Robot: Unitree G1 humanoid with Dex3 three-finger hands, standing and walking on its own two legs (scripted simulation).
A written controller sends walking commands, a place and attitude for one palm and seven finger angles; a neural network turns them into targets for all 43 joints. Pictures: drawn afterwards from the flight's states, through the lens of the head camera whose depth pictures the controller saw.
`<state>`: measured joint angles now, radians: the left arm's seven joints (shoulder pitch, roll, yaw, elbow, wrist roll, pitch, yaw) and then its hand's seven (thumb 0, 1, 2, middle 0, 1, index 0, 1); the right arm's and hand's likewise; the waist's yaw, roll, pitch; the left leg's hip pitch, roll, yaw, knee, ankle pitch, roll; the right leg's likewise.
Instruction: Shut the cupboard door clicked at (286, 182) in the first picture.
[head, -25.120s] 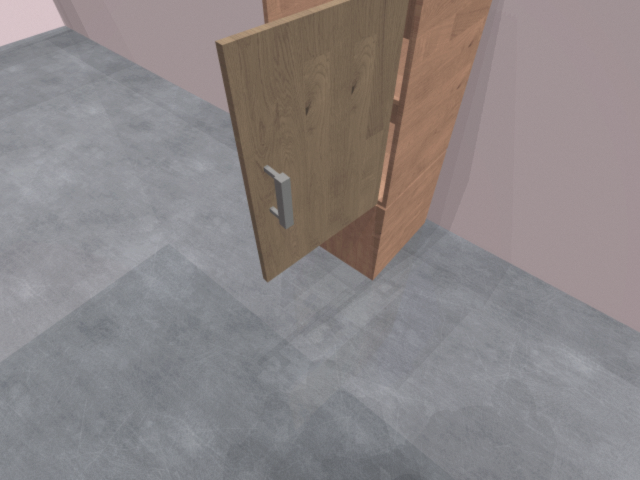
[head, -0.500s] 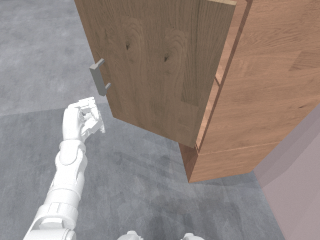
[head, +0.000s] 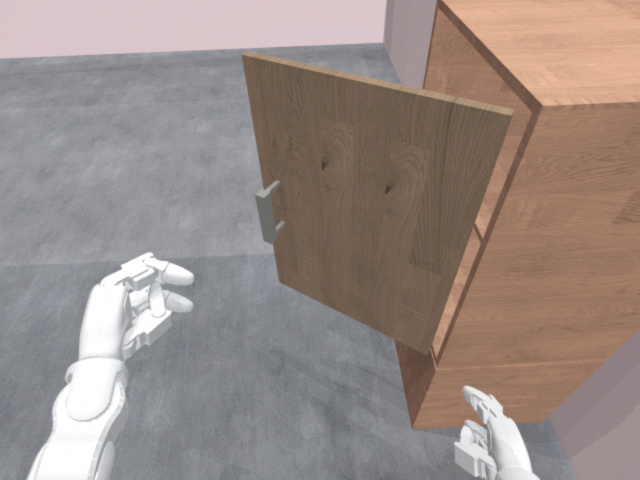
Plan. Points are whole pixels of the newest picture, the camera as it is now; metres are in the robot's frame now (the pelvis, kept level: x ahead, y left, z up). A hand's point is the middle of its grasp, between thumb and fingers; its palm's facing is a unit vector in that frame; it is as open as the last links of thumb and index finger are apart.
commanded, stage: draw the hand back to the body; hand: left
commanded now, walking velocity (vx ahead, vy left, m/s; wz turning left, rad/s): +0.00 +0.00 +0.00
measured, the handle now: (272, 212) +0.63 +0.17 -0.05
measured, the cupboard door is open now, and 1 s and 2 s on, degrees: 56 56 56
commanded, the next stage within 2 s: step back with the hand held close in 0.70 s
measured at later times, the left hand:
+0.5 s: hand (59, 348) +0.19 +0.26 +0.16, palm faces +0.49 -0.77 -0.42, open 7.1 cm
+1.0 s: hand (84, 349) +0.20 +0.25 +0.15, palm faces +0.42 -0.78 -0.47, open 7.4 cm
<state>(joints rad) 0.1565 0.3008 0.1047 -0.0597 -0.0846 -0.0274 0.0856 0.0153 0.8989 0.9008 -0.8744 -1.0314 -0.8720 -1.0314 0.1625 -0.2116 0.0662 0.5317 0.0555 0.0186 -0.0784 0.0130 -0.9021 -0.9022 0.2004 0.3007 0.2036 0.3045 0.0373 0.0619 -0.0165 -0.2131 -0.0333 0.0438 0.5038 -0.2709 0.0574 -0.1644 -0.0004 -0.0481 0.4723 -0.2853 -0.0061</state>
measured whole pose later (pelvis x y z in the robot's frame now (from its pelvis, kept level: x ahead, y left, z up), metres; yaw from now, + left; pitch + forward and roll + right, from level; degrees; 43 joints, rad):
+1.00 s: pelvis +0.00 -0.02 +0.00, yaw +1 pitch +1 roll -1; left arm 0.51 0.37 0.36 -0.36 -0.08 -0.12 0.11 0.01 0.89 0.90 -0.21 -0.30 -0.21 -0.30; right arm 0.18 -0.26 -0.01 0.61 0.03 -0.01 -0.07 0.02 -0.90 -0.90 0.20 0.30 0.20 0.30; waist 0.02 0.09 -0.02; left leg -0.26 0.00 0.01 0.53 -0.28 0.03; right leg -0.18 0.03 -0.08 0.44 -0.27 -0.03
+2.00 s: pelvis -0.12 +0.02 -0.02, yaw +4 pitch +1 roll -5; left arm 0.53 0.47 0.46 -0.53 -0.03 -0.25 0.15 0.01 0.89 0.90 -0.21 -0.30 -0.21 -0.30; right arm 0.23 -0.22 -0.01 0.59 0.00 -0.05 -0.08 0.02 -0.90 -0.90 0.20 0.30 0.21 0.30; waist -0.04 0.01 0.02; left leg -0.52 0.00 0.02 0.64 -0.13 0.10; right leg -0.42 0.06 -0.01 0.71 -0.27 0.02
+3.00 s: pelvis -0.30 +0.04 +0.00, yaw -4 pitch +0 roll +0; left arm 0.65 0.55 0.55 -0.55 -0.08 -0.22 0.16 0.01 0.88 0.90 -0.22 -0.30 -0.22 -0.30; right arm 0.32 -0.18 0.02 0.66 0.01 -0.03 -0.06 0.01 -0.90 -0.90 0.20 0.30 0.21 0.31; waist 0.02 -0.02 -0.13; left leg -0.55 0.03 0.04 0.90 -0.34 -0.01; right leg -0.15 0.01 -0.06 0.49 -0.35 -0.06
